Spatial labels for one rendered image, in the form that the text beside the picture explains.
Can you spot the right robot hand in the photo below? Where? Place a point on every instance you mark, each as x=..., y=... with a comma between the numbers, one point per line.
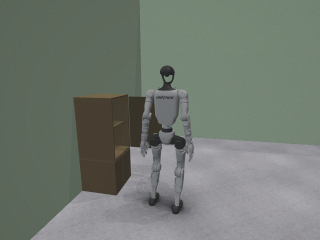
x=189, y=149

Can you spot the robot left forearm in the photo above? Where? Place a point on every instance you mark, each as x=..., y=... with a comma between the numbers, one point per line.
x=145, y=128

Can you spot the cupboard door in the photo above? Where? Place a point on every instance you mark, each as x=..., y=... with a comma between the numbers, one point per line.
x=136, y=110

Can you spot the left robot hand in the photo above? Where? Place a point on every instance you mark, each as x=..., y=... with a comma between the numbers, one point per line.
x=143, y=147

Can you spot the right robot upper arm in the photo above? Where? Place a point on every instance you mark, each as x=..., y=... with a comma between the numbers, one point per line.
x=184, y=104

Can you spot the robot head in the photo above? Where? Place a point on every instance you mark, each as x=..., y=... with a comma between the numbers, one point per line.
x=166, y=71

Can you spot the left robot upper arm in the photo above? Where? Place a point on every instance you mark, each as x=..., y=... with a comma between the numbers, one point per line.
x=148, y=104

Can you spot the robot right forearm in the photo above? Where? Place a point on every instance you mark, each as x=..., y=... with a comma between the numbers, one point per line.
x=187, y=130

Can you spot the right robot thigh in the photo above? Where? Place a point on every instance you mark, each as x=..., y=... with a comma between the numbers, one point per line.
x=179, y=143

